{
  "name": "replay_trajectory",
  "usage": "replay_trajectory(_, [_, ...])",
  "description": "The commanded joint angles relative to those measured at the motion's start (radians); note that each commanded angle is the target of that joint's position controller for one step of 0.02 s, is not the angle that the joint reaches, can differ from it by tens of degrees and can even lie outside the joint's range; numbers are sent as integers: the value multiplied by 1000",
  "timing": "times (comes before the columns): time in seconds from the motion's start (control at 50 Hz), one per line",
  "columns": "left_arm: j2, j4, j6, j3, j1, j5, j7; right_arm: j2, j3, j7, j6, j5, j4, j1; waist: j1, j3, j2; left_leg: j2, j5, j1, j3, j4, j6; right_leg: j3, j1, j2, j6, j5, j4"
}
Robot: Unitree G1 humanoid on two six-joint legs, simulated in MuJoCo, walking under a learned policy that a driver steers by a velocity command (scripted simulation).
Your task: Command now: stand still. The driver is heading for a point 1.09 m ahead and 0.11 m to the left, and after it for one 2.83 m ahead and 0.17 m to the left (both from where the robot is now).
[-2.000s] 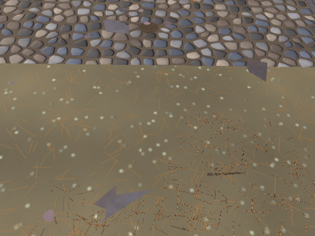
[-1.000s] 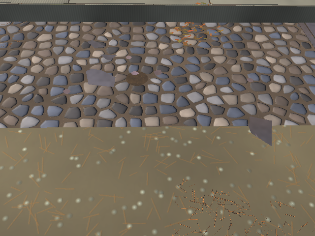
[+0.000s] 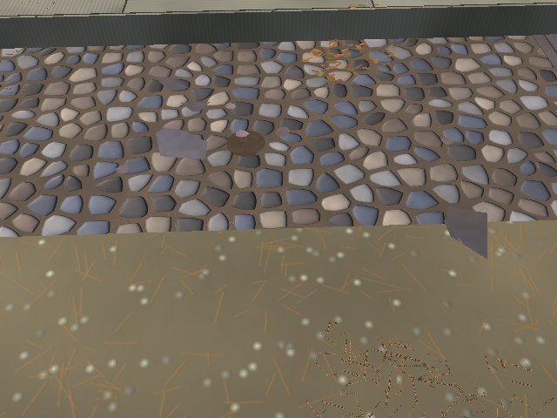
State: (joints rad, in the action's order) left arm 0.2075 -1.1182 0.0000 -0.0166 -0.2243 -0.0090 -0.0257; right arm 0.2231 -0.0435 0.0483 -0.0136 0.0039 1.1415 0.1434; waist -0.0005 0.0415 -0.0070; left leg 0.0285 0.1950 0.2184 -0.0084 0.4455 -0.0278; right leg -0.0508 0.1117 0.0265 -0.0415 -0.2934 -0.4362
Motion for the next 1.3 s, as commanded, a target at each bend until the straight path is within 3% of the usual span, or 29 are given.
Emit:
replay_trajectory(0.02, [102, 22, 8, -13, -37, 1, -3, 102, -12, 4, 9, 0, -24, 1, 1, 7, 9, 19, -108, -53, -18, -45, 33, 75, 115, -73, -5, 62, 127])
replay_trajectory(0.34, [78, 21, 12, -7, -108, 4, -4, 85, -2, 6, 11, -4, -9, 63, 1, 4, 6, 19, -126, -40, -21, -43, 37, 64, 113, -68, -7, 115, 116])
replay_trajectory(0.38, [90, 11, 8, -13, -139, 11, -9, 72, 0, 7, 8, -7, -1, 78, 9, -1, 32, -25, 78, -17, 27, 5, 38, 83, 113, -68, -29, -155, 151])
replay_trajectory(0.4, [130, 20, 6, -27, -140, 19, -13, 77, -4, 8, 10, -12, -9, 66, 19, 27, 75, -59, 215, 48, 68, 80, 40, 143, 123, -104, -65, -336, 185])
replay_trajectory(0.44, [198, 30, 17, -53, -173, 30, -16, 71, -3, -2, 32, -13, -55, -3, 50, 106, 166, -35, 244, 229, 76, 291, 57, 389, 118, -298, -172, -551, 303])
replay_trajectory(0.48, [178, 38, 43, -58, -190, 18, -16, 81, -11, -22, 60, -27, -83, -46, 58, 156, 142, 43, 298, 435, 5, 494, 78, 502, 27, -400, -232, -444, 338])
replay_trajectory(0.52, [152, 52, 62, -55, -181, 28, -11, 79, -16, -37, 83, -40, -91, -33, 37, 144, 96, 89, 286, 535, -26, 497, 92, 448, -78, -384, -207, -318, 311])
replay_trajectory(0.58, [167, 70, 62, -59, -163, 33, -3, 59, -16, -51, 108, -39, -105, -63, 33, 90, 99, 50, 204, 328, 55, 266, 78, 266, -12, -280, -150, -146, 276])
replay_trajectory(0.62, [187, 78, 56, -64, -143, 41, 3, 50, -19, -59, 107, -41, -71, 32, -21, 62, 104, -11, 66, 77, 130, 138, 65, 186, 138, -236, -137, -134, 211])
replay_trajectory(0.66, [179, 87, 60, -58, -132, 39, 6, 91, -45, -51, 95, -38, -12, 208, -100, 6, 77, -66, 34, -176, 148, 96, 70, 137, 259, -189, -107, 14, 55])
replay_trajectory(0.68, [130, 106, 67, -43, -92, 32, 10, 157, -66, -44, 97, -34, 4, 326, -158, -31, -63, 77, 120, -292, -62, -15, 123, 32, 351, -111, -47, 100, -251])
replay_trajectory(0.7, [32, 155, 86, -19, -98, 19, 10, 271, -81, -46, 104, -24, 10, 446, -152, -127, -331, 336, 228, -454, -563, -202, 273, -18, 585, 22, 14, -208, -632])
replay_trajectory(0.72, [60, 167, 102, -28, -81, 50, 11, 220, -59, -56, 123, -6, 14, 410, -122, -123, -249, 399, 417, -408, -770, -286, 339, 134, 679, 1, -3, -262, -832])
replay_trajectory(0.74, [99, 186, 114, -35, -36, 72, 17, 171, -41, -60, 138, -11, -21, 302, -87, -19, -156, 382, 446, -334, -661, -275, 308, 151, 766, -64, -36, -174, -895])
replay_trajectory(0.78, [124, 177, 120, -49, -24, 51, 17, 105, -14, -73, 143, -7, -70, 163, -31, 36, -67, 280, 234, -199, -396, -288, 230, 126, 707, -142, -55, 19, -806])
replay_trajectory(0.84, [113, 167, 98, -61, -31, 38, 23, 84, -2, -65, 133, 0, -64, 205, -8, 38, -81, 195, -52, -135, -188, -313, 194, 89, 597, -166, -31, 115, -668])
replay_trajectory(0.9, [86, 209, 86, -58, 79, 28, 25, 119, -7, -45, 127, 2, -59, 262, -20, 51, -45, 193, -238, -162, -125, -325, 215, 66, 658, -163, 8, 196, -528])
replay_trajectory(0.96, [64, 255, 89, -46, 216, 30, 34, 125, -8, -32, 118, 1, -74, 277, -47, 67, -51, 167, -261, -144, -63, -347, 205, 37, 619, -137, 22, 315, -313])
replay_trajectory(1.04, [62, 295, 95, -35, 343, 37, 55, 126, -14, -28, 110, -12, -62, 349, -78, 100, -52, 185, -263, -208, -28, -350, 204, 10, 585, -103, 7, 368, -159])
replay_trajectory(1.1, [78, 322, 106, -36, 381, 40, 75, 136, -24, -25, 97, -16, -59, 357, -59, 98, -63, 225, -384, -318, -16, -286, 193, 15, 574, -89, -31, 312, -95])
replay_trajectory(1.14, [124, 311, 110, -56, 303, 39, 78, 165, -35, -23, 89, -13, -72, 327, 2, 20, -102, 235, -696, -364, -5, -170, 173, -14, 427, -39, -63, 246, -91])
replay_trajectory(1.16, [161, 280, 109, -76, 184, 39, 74, 173, -39, -24, 81, -10, -78, 307, 68, -58, -124, 219, -862, -360, 15, -30, 159, -38, 271, -2, -87, 227, -93])
replay_trajectory(1.18, [207, 225, 105, -100, 2, 40, 66, 163, -33, -26, 76, -6, -91, 286, 153, -162, -122, 174, -862, -257, 42, 184, 128, -26, 14, -5, -119, 253, -92])
replay_trajectory(1.2, [286, 187, 98, -120, -179, 24, 54, 122, -15, -30, 80, 11, -118, 299, 188, -312, 13, 101, -479, 6, 71, 520, 99, 235, -316, -220, -184, 216, -120])
replay_trajectory(1.22, [305, 165, 98, -116, -220, 13, 64, -37, 25, -47, 105, -8, -111, 441, 92, -475, 284, -98, 347, 351, -32, 852, 52, 766, -590, -440, -353, -20, 54])
replay_trajectory(1.24, [212, 168, 100, -92, -176, 21, 64, 76, 0, -52, 135, -39, -119, 331, 127, -387, 184, -52, 363, 457, -144, 958, 79, 781, -521, -391, -296, -83, 140])
replay_trajectory(1.26, [172, 185, 106, -79, -74, 25, 60, 125, -15, -52, 150, -61, -160, 222, 107, -225, 149, -1, 281, 519, -105, 963, 94, 608, -369, -364, -252, -5, 158])
replay_trajectory(1.28, [146, 205, 113, -68, 17, 20, 61, 133, -17, -42, 155, -55, -172, 170, 68, -152, 33, 55, 183, 470, -84, 911, 96, 484, -196, -334, -228, 128, 186])
replay_trajectory(1.3, [117, 207, 119, -60, 61, 9, 66, 130, -29, -34, 148, -38, -172, 155, 32, -102, 8, 88, 133, 417, -73, 855, 94, 391, -62, -301, -214, 219, 209])
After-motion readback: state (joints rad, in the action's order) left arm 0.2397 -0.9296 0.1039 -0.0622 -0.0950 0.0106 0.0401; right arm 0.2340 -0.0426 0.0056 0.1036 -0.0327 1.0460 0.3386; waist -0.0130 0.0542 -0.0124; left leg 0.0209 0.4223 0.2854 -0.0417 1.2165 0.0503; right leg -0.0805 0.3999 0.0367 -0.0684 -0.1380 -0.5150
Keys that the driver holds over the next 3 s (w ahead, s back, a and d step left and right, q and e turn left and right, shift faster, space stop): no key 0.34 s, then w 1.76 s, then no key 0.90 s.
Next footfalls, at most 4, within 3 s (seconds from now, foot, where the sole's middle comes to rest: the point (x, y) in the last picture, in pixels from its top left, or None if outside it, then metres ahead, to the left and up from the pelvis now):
0.68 left None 0.15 0.17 -0.78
1.18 right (318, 416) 0.52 -0.06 -0.78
1.72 left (222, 305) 0.83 0.19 -0.78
2.28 right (299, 219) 1.13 -0.03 -0.78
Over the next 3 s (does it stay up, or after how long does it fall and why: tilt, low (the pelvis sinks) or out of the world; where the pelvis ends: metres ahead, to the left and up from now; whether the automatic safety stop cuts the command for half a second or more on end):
stays up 1.07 0.09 0.00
